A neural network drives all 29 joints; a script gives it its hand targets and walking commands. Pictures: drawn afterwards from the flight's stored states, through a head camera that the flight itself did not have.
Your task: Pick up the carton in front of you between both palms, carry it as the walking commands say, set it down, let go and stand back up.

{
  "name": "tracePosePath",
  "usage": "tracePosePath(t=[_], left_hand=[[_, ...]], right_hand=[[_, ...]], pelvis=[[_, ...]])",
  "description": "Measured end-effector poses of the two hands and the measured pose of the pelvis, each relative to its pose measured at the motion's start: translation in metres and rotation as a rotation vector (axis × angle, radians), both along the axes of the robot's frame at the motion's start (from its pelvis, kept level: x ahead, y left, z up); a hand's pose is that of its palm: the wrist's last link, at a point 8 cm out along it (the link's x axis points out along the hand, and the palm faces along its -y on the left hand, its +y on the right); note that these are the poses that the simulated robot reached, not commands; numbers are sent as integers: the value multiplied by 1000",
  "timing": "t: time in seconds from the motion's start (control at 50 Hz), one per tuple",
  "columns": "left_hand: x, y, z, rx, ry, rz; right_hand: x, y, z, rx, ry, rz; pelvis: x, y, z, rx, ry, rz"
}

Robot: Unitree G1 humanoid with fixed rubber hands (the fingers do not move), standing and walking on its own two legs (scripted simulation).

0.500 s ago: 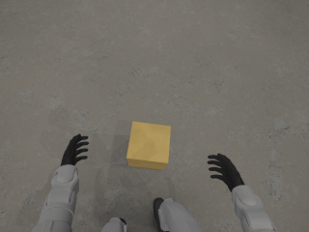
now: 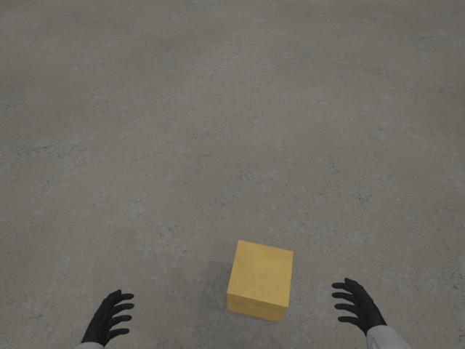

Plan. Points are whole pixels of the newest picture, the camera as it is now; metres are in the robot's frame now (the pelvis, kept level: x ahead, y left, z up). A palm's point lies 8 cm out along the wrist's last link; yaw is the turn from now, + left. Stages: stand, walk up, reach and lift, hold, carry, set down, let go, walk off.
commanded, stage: let go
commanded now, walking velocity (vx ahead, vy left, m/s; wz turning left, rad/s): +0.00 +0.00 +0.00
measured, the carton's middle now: (258, 282) +0.42 -0.11 -0.65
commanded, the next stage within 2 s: stand in 0.32 s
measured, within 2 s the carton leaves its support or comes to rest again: neither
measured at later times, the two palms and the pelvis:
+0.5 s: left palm out of the picture +0.12 +0.26 -0.08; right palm out of the picture +0.13 -0.30 -0.10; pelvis -0.01 -0.03 -0.01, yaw +0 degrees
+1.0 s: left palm out of the picture +0.12 +0.26 -0.08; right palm (418, 344) +0.14 -0.33 -0.11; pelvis +0.01 -0.04 +0.00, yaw +2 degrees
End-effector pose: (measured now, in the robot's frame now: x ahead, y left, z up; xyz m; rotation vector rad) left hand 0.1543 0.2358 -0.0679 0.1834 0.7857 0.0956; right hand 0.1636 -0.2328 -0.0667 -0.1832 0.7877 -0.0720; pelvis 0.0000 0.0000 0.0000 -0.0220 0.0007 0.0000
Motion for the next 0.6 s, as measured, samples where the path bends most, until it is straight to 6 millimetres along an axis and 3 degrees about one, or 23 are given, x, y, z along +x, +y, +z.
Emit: tracePosePath(t=[0.14, 0.34, 0.5, 0.6], left_hand=[[-4, -7, -1, 1, -8, -3], [-6, -24, -2, 18, 6, -17], [-39, 19, -8, 198, 129, 41], [-46, 31, -7, 235, 173, 80]], right_hand=[[-5, -11, 3, -38, 0, -31], [-24, -29, -4, -44, 40, -45], [-34, -67, -32, -119, 90, -19], [-34, -80, -42, -138, 144, -3]], pelvis=[[-5, -1, -3, 3, -36, -9], [-15, -18, -4, 13, -60, -9], [-10, -29, -9, 19, -1, 9], [-1, -34, -8, 21, 9, 19]])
